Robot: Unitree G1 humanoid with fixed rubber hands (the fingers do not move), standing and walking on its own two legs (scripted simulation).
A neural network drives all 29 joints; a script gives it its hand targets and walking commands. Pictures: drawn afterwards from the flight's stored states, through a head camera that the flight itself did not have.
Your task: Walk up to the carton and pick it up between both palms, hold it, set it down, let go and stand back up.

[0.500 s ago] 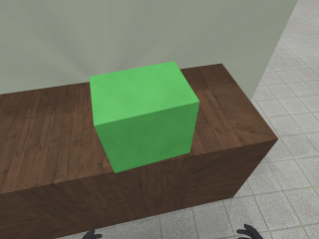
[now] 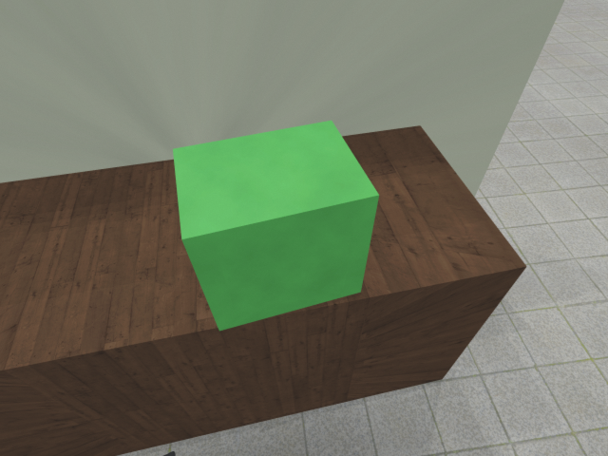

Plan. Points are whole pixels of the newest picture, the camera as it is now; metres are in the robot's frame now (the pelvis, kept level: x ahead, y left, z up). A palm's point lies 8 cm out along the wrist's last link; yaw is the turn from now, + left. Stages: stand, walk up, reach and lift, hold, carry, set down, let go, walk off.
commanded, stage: walk up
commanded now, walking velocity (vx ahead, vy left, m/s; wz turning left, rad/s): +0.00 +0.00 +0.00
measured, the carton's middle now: (274, 226) +0.48 +0.06 +0.00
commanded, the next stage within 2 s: none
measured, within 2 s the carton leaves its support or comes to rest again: neither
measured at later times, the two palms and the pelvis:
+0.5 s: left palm out of the picture +0.04 +0.22 -0.13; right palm out of the picture +0.06 -0.28 -0.13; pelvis +0.04 -0.03 +0.00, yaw +6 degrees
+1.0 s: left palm out of the picture +0.11 +0.22 -0.12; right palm (500, 412) +0.20 -0.27 -0.12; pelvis +0.09 -0.04 +0.00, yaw +12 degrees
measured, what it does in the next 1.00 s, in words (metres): shifts its weight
